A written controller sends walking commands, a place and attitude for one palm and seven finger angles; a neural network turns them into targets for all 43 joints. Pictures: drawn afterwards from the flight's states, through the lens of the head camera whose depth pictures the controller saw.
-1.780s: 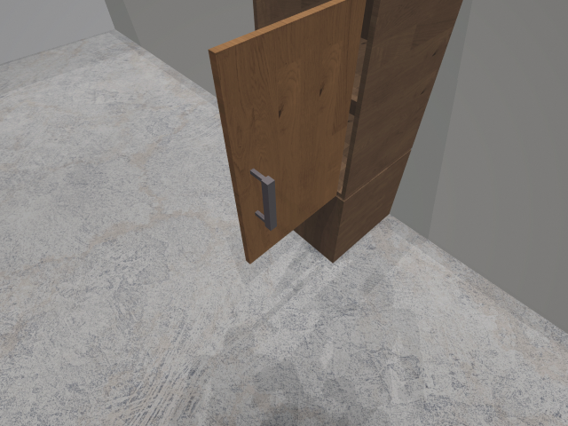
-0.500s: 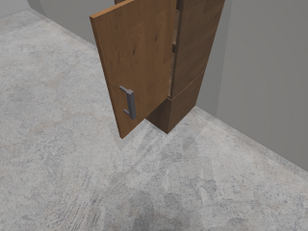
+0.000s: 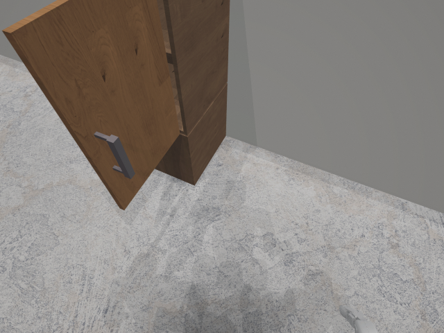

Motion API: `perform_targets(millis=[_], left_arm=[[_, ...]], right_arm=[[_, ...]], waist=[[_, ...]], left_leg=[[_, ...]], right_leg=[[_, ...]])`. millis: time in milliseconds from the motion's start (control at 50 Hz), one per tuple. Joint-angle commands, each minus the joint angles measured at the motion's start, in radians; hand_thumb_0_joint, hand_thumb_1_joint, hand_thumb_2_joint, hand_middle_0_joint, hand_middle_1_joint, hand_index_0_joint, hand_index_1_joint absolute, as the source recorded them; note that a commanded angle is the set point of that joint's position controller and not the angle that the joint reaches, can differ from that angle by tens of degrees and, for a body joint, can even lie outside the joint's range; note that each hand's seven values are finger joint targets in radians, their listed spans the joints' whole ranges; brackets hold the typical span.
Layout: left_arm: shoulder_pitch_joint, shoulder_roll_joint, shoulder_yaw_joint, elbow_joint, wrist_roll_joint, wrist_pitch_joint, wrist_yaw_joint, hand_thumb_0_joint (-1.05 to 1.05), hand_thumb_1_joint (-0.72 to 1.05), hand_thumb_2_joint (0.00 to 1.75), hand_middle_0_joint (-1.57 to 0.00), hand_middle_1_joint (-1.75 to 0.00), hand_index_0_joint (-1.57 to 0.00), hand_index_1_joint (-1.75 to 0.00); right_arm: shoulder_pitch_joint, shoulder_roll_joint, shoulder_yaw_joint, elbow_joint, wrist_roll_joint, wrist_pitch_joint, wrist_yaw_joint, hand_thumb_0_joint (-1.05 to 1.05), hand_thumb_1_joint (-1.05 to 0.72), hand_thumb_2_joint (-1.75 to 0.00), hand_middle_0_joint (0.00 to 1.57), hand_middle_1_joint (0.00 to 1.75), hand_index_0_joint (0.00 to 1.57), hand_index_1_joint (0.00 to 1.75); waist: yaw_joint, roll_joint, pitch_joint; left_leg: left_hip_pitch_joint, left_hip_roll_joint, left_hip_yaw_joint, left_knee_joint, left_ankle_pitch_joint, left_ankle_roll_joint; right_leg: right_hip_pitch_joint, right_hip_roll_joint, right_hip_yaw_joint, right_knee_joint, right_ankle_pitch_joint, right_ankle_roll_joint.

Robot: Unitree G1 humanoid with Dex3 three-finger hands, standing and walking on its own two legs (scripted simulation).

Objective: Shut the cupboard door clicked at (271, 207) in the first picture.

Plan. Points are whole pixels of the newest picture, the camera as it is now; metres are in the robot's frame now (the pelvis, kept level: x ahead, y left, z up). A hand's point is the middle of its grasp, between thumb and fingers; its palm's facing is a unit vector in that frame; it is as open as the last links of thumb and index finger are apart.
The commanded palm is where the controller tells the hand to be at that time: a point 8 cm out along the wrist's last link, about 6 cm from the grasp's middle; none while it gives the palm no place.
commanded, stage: walk around to get in front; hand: left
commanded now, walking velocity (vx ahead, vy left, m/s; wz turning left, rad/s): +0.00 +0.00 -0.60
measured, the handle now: (115, 156) +0.50 +0.32 -0.08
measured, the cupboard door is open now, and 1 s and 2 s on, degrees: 91 91 91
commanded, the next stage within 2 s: none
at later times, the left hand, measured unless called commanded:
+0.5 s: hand (158, 329) +0.14 +0.14 -0.16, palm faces -0.26 -0.93 -0.25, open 7.4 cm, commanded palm none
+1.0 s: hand (213, 292) +0.21 +0.04 -0.15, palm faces -0.54 -0.79 -0.29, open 7.4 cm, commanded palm none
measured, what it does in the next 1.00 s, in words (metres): steps on the spot, turning right: right foot, then left foot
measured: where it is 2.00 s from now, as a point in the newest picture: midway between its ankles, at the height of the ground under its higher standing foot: outside the picture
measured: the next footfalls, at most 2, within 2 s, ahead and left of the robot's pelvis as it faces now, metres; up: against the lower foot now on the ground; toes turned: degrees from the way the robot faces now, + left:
right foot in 0.26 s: +0.04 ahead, -0.15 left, +0.00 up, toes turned -11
left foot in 0.54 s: +0.09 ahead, +0.08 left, +0.00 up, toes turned -15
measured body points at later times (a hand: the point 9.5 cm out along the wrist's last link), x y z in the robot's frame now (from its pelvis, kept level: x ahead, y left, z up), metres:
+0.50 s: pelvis +0.01 -0.03 +0.00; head +0.07 -0.05 +0.45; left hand +0.15 +0.19 -0.14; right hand +0.01 -0.32 -0.14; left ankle +0.03 +0.09 -0.71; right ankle +0.00 -0.14 -0.73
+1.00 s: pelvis +0.01 -0.08 +0.00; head +0.05 -0.12 +0.45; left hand +0.24 +0.08 -0.13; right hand -0.08 -0.34 -0.15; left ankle +0.07 +0.06 -0.67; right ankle -0.05 -0.16 -0.73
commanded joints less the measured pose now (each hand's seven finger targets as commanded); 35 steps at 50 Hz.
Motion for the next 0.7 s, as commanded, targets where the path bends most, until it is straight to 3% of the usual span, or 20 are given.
perform_targets(millis=[0, 40, 80, 140, 180, 200, 220, 240, 260, 280, 340, 420, 480, 500, 520, 540, 580, 600, 640, 680], left_arm=[[-0.059, 0.130, 0.026, -0.146, -0.001, -0.031, -0.021, 0.00, 0.90, 0.90, -0.20, -0.30, -0.20, -0.30], [-0.075, 0.118, 0.035, -0.117, 0.003, -0.024, -0.030, 0.00, 0.90, 0.90, -0.20, -0.30, -0.20, -0.30], [-0.081, 0.094, 0.024, -0.120, -0.006, -0.015, -0.042, 0.00, 0.90, 0.90, -0.20, -0.30, -0.20, -0.30], [-0.090, 0.084, 0.014, -0.127, -0.006, -0.019, -0.051, 0.00, 0.90, 0.90, -0.20, -0.30, -0.20, -0.30], [-0.024, 0.100, 0.021, -0.108, -0.007, -0.025, -0.052, 0.00, 0.90, 0.90, -0.20, -0.30, -0.20, -0.30], [0.038, 0.146, 0.030, -0.092, -0.005, -0.031, -0.047, 0.00, 0.90, 0.90, -0.20, -0.30, -0.20, -0.30], [0.087, 0.265, 0.054, -0.078, 0.008, -0.041, -0.031, 0.00, 0.90, 0.90, -0.20, -0.30, -0.20, -0.30], [0.132, 0.318, 0.060, -0.070, -0.003, -0.039, -0.016, 0.00, 0.90, 0.90, -0.20, -0.30, -0.20, -0.30], [0.091, 0.293, 0.055, -0.086, -0.001, -0.033, -0.010, 0.00, 0.90, 0.90, -0.20, -0.30, -0.20, -0.30], [0.016, 0.260, 0.053, -0.100, 0.005, -0.028, -0.002, 0.00, 0.90, 0.90, -0.20, -0.30, -0.20, -0.30], [-0.055, 0.208, 0.039, -0.123, 0.008, -0.029, 0.009, 0.00, 0.90, 0.90, -0.20, -0.30, -0.20, -0.30], [-0.047, 0.224, 0.044, -0.105, 0.006, -0.028, 0.006, 0.00, 0.90, 0.90, -0.20, -0.30, -0.20, -0.30], [-0.094, 0.194, 0.036, -0.108, -0.007, -0.019, 0.000, 0.00, 0.90, 0.90, -0.20, -0.30, -0.20, -0.30], [-0.087, 0.142, 0.024, -0.125, -0.013, -0.014, -0.006, 0.00, 0.90, 0.90, -0.20, -0.30, -0.20, -0.30], [-0.086, 0.103, 0.014, -0.148, -0.017, -0.014, -0.019, 0.00, 0.90, 0.90, -0.20, -0.30, -0.20, -0.30], [-0.128, 0.144, 0.020, -0.157, -0.003, -0.017, -0.027, 0.00, 0.90, 0.90, -0.20, -0.30, -0.20, -0.30], [-0.115, 0.122, 0.029, -0.126, -0.001, -0.016, -0.037, 0.00, 0.90, 0.90, -0.20, -0.30, -0.20, -0.30], [-0.115, 0.106, 0.022, -0.121, -0.003, -0.015, -0.043, 0.00, 0.90, 0.90, -0.20, -0.30, -0.20, -0.30], [-0.129, 0.078, 0.011, -0.129, -0.005, -0.009, -0.050, 0.00, 0.90, 0.90, -0.20, -0.30, -0.20, -0.30], [-0.156, 0.072, 0.007, -0.135, -0.006, -0.014, -0.052, 0.00, 0.90, 0.90, -0.20, -0.30, -0.20, -0.30]], right_arm=[[0.176, -0.251, -0.050, -0.046, -0.023, -0.014, -0.017, 0.00, -0.90, -0.90, 0.20, 0.30, 0.20, 0.30], [0.135, -0.199, -0.037, -0.045, -0.032, -0.021, -0.015, 0.00, -0.90, -0.90, 0.20, 0.30, 0.20, 0.30], [0.091, -0.178, -0.034, -0.062, -0.033, -0.016, -0.014, 0.00, -0.90, -0.90, 0.20, 0.30, 0.20, 0.30], [0.120, -0.203, -0.049, -0.055, -0.032, -0.009, -0.008, 0.00, -0.90, -0.90, 0.20, 0.30, 0.20, 0.30], [0.104, -0.221, -0.057, -0.056, -0.023, -0.001, -0.002, 0.00, -0.90, -0.90, 0.20, 0.30, 0.20, 0.30], [0.092, -0.207, -0.057, -0.067, -0.017, 0.003, 0.004, 0.00, -0.90, -0.90, 0.20, 0.30, 0.20, 0.30], [0.084, -0.129, -0.046, -0.096, -0.005, 0.006, 0.009, 0.00, -0.90, -0.90, 0.20, 0.30, 0.20, 0.30], [0.030, -0.123, -0.034, -0.128, -0.001, 0.015, 0.005, 0.00, -0.90, -0.90, 0.20, 0.30, 0.20, 0.30], [0.015, -0.121, -0.035, -0.118, 0.000, 0.019, 0.004, 0.00, -0.90, -0.90, 0.20, 0.30, 0.20, 0.30], [0.019, -0.118, -0.036, -0.101, -0.003, 0.021, 0.001, 0.00, -0.90, -0.90, 0.20, 0.30, 0.20, 0.30], [0.059, -0.098, -0.027, -0.067, -0.003, 0.017, 0.008, 0.00, -0.90, -0.90, 0.20, 0.30, 0.20, 0.30], [0.111, -0.070, -0.021, -0.047, 0.004, 0.009, 0.007, 0.00, -0.90, -0.90, 0.20, 0.30, 0.20, 0.30], [0.209, -0.095, -0.023, -0.015, 0.003, -0.003, -0.002, 0.00, -0.90, -0.90, 0.20, 0.30, 0.20, 0.30], [0.236, -0.161, -0.034, -0.015, -0.007, -0.012, -0.006, 0.00, -0.90, -0.90, 0.20, 0.30, 0.20, 0.30], [0.251, -0.252, -0.048, -0.027, -0.024, -0.018, -0.010, 0.00, -0.90, -0.90, 0.20, 0.30, 0.20, 0.30], [0.247, -0.255, -0.047, -0.030, -0.027, -0.020, -0.014, 0.00, -0.90, -0.90, 0.20, 0.30, 0.20, 0.30], [0.175, -0.199, -0.034, -0.042, -0.031, -0.025, -0.013, 0.00, -0.90, -0.90, 0.20, 0.30, 0.20, 0.30], [0.151, -0.181, -0.030, -0.051, -0.030, -0.024, -0.014, 0.00, -0.90, -0.90, 0.20, 0.30, 0.20, 0.30], [0.179, -0.178, -0.031, -0.038, -0.031, -0.021, -0.012, 0.00, -0.90, -0.90, 0.20, 0.30, 0.20, 0.30], [0.219, -0.186, -0.039, -0.022, -0.029, -0.019, -0.007, 0.00, -0.90, -0.90, 0.20, 0.30, 0.20, 0.30]], waist=[[-0.065, 0.179, -0.101], [-0.034, 0.231, -0.093], [-0.019, 0.225, -0.093], [-0.041, 0.223, -0.121], [-0.007, 0.195, -0.123], [0.024, 0.090, -0.126], [0.045, -0.257, -0.135], [0.089, -0.328, -0.145], [0.066, -0.210, -0.104], [0.029, -0.261, -0.090], [-0.010, -0.177, -0.129], [-0.017, -0.135, -0.155], [-0.071, -0.111, -0.142], [-0.077, 0.094, -0.148], [-0.080, 0.333, -0.128], [-0.086, 0.214, -0.106], [-0.033, 0.189, -0.084], [-0.027, 0.171, -0.089], [-0.039, 0.198, -0.115], [-0.067, 0.214, -0.127]], left_leg=[[0.152, 0.497, -0.443, -0.260, 0.295, 0.269], [0.160, 0.358, -0.251, -0.202, 0.556, 0.221], [0.161, 0.279, -0.066, -0.153, 0.614, 0.169], [0.154, 0.263, 0.007, -0.089, 0.563, 0.126], [0.074, 0.242, 0.048, -0.001, 0.416, 0.077], [-0.021, 0.200, 0.080, 0.113, 0.280, 0.034], [-0.243, 0.062, 0.178, 0.362, -0.108, -0.035], [-0.287, 0.029, 0.062, 0.540, -0.387, -0.038], [-0.293, 0.043, -0.014, 0.611, -0.323, -0.026], [-0.315, 0.055, -0.025, 0.635, -0.258, -0.028], [-0.192, 0.046, 0.004, 0.495, -0.183, -0.036], [-0.075, -0.005, 0.034, 0.198, -0.129, -0.029], [0.149, 0.003, 0.027, -0.092, 0.039, -0.010], [0.239, 0.168, -0.170, -0.228, 0.020, 0.049], [0.246, 0.426, -0.419, -0.325, 0.108, 0.175], [0.158, 0.476, -0.437, -0.309, 0.220, 0.242], [0.149, 0.358, -0.215, -0.224, 0.489, 0.200], [0.166, 0.318, -0.119, -0.190, 0.567, 0.178], [0.210, 0.271, -0.004, -0.154, 0.625, 0.145], [0.225, 0.276, 0.032, -0.131, 0.633, 0.136]], right_leg=[[-0.243, -0.089, -0.072, 0.464, -0.333, 0.061], [-0.263, -0.100, -0.093, 0.584, -0.273, 0.075], [-0.211, -0.122, -0.147, 0.480, -0.233, 0.079], [-0.065, -0.096, -0.228, 0.213, -0.178, 0.065], [0.083, -0.075, -0.257, 0.024, -0.010, 0.051], [0.210, -0.101, -0.212, -0.108, 0.146, 0.033], [0.339, -0.358, 0.164, -0.226, 0.424, -0.061], [0.268, -0.507, 0.321, -0.249, 0.573, -0.185], [0.183, -0.454, 0.302, -0.252, 0.371, -0.211], [0.153, -0.399, 0.283, -0.249, 0.298, -0.195], [0.108, -0.329, 0.165, -0.197, 0.394, -0.166], [0.123, -0.298, 0.196, -0.162, 0.426, -0.159], [-0.041, -0.228, 0.177, -0.106, 0.283, -0.074], [-0.181, -0.117, 0.093, 0.018, 0.070, -0.017], [-0.290, -0.024, -0.088, 0.275, -0.275, 0.042], [-0.272, -0.069, -0.076, 0.473, -0.314, 0.052], [-0.273, -0.105, -0.098, 0.591, -0.236, 0.071], [-0.266, -0.119, -0.131, 0.557, -0.217, 0.078], [-0.209, -0.117, -0.180, 0.427, -0.193, 0.080], [-0.141, -0.106, -0.219, 0.289, -0.169, 0.071]])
